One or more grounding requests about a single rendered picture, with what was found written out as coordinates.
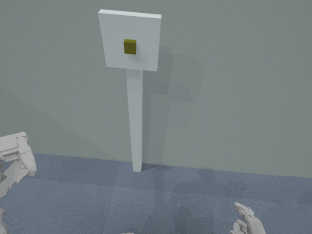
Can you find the button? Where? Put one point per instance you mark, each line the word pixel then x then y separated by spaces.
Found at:
pixel 130 46

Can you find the robot left hand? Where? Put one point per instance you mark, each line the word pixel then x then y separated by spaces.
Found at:
pixel 14 148

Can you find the panel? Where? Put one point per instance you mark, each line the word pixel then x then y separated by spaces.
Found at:
pixel 116 26

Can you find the robot right hand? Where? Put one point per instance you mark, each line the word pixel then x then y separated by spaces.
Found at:
pixel 252 226

